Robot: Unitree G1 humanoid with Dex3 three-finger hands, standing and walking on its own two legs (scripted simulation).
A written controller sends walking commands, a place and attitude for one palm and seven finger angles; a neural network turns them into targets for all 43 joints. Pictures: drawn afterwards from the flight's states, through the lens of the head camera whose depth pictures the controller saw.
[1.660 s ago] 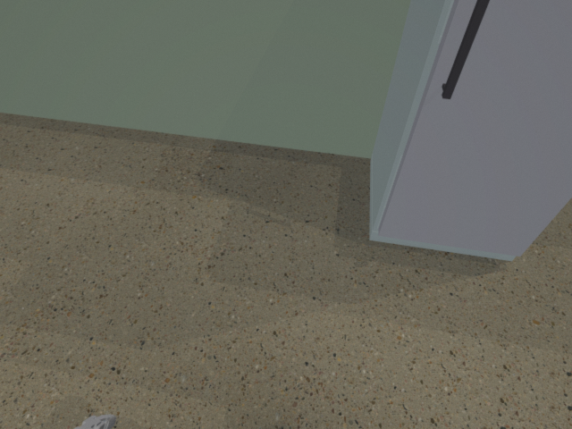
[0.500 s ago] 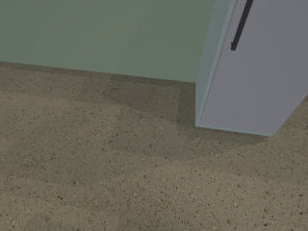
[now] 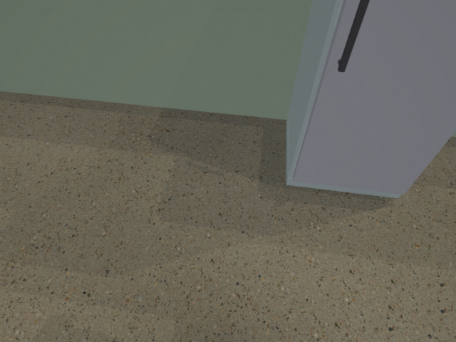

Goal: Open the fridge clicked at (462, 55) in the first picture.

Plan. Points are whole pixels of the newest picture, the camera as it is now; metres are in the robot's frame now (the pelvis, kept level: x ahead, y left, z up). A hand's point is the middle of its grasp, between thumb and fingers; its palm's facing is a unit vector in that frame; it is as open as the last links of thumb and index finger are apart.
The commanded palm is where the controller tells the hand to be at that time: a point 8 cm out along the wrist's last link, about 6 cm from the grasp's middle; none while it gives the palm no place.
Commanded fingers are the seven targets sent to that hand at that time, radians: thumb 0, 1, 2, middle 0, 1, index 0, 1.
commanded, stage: walk to a spot facing it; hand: left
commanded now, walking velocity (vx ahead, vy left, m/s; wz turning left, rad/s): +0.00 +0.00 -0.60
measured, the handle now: (359, 9) +1.01 -0.33 +0.19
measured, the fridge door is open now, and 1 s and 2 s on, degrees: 0 0 0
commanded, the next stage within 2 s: none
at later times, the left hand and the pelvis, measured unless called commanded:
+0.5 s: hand out of the picture +0.04 +0.15 -0.16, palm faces -0.20 -0.95 -0.25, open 7.4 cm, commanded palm none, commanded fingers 0.00 0.90 0.90 -0.20 -0.30 -0.20 -0.30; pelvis -0.03 -0.04 +0.00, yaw -16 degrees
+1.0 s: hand out of the picture +0.15 +0.20 -0.17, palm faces -0.46 -0.86 -0.22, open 7.4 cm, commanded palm none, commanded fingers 0.00 0.90 0.90 -0.20 -0.30 -0.20 -0.30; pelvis -0.03 +0.04 +0.00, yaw -33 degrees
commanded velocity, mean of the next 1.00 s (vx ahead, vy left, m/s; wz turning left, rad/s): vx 0.01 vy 0.00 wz -0.60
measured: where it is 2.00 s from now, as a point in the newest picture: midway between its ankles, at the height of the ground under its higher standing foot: outside the picture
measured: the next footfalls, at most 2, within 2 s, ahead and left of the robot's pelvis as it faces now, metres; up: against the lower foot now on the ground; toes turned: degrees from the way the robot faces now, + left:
left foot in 0.84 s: +0.04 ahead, +0.12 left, +0.00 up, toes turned -29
right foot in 1.34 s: -0.10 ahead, -0.13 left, +0.00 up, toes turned -55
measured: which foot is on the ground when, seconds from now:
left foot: down 0.00-0.28, up 0.30-0.82, down 0.84-1.00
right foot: down 0.00-0.84, up 0.86-1.00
